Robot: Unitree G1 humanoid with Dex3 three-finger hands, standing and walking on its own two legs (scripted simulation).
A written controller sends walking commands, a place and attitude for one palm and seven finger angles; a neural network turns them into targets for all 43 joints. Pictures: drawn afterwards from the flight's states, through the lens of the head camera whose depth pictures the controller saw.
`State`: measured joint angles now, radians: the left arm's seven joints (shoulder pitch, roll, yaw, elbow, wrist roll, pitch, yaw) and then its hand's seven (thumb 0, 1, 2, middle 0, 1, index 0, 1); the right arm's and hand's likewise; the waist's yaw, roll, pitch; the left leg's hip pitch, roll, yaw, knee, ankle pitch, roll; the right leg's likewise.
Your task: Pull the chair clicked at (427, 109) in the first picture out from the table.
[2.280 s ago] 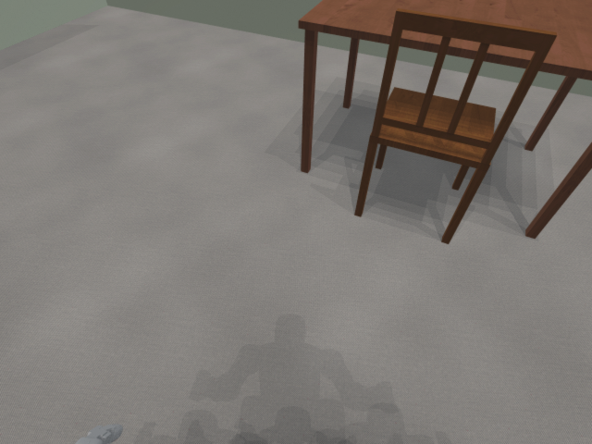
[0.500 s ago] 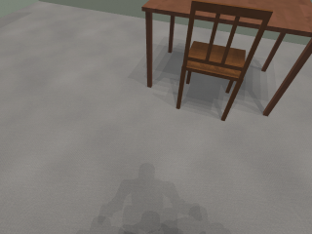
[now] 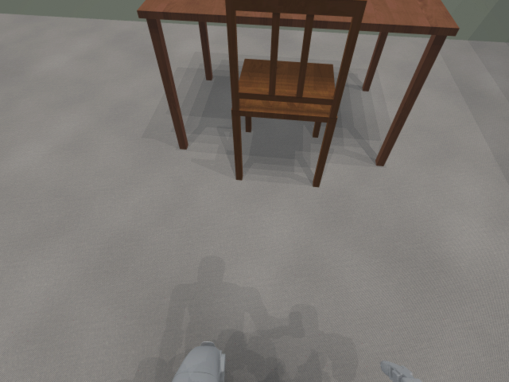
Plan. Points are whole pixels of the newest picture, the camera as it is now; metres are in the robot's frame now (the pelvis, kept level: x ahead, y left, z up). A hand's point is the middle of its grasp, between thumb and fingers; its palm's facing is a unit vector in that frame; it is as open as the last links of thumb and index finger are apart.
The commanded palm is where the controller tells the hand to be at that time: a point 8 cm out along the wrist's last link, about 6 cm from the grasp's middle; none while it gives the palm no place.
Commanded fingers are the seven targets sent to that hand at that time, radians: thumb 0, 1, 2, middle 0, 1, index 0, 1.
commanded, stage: walk to a spot facing it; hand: left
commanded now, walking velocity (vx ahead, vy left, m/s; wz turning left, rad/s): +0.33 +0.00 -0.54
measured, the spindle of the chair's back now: (274, 56) +1.14 +0.05 -0.09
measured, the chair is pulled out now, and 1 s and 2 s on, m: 0.00 0.00 0.00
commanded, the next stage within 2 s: none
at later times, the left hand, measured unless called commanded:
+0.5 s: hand (171, 255) +0.37 +0.23 -0.16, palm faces -0.30 -0.93 -0.19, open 7.4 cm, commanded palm none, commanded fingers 0.00 0.90 0.90 -0.20 -0.30 -0.20 -0.30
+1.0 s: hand (222, 211) +0.52 +0.14 -0.18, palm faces -0.54 -0.82 -0.21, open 7.3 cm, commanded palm none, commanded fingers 0.00 0.90 0.90 -0.20 -0.30 -0.20 -0.30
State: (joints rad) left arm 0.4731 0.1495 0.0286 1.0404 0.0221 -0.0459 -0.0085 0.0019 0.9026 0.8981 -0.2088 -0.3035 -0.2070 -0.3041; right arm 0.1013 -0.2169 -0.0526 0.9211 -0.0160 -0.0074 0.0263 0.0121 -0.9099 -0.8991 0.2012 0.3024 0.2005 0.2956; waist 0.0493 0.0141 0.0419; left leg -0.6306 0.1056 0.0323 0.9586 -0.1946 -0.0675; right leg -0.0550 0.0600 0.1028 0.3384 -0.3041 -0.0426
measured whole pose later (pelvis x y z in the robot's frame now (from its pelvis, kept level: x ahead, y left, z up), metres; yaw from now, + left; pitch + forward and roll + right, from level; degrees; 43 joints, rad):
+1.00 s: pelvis +0.33 +0.03 -0.01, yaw -35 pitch +0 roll -1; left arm 0.17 0.21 0.06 0.94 0.02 0.03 0.00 0.00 0.91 0.90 -0.21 -0.30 -0.21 -0.30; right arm 0.13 -0.18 -0.04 0.88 -0.02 0.02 -0.02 0.01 -0.91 -0.90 0.20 0.30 0.20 0.30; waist -0.01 0.00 0.07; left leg -0.52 0.14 0.03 0.97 -0.37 -0.08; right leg -0.36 0.05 -0.01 0.56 -0.20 -0.04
